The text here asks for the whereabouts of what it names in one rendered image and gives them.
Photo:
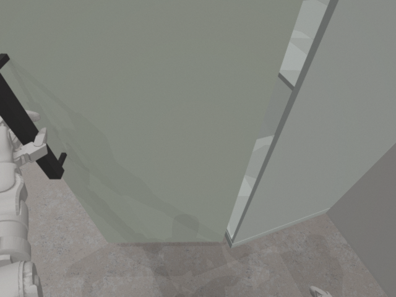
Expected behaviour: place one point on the robot left forearm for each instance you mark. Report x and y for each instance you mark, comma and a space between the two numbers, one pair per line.
14, 246

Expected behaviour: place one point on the handle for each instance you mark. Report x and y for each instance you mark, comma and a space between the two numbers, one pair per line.
13, 113

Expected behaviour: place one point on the left robot hand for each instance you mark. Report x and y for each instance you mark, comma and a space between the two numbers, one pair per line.
31, 151

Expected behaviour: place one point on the robot left upper arm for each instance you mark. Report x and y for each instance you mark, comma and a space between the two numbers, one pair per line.
20, 279

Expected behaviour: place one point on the fridge door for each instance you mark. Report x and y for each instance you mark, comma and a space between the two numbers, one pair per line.
157, 103

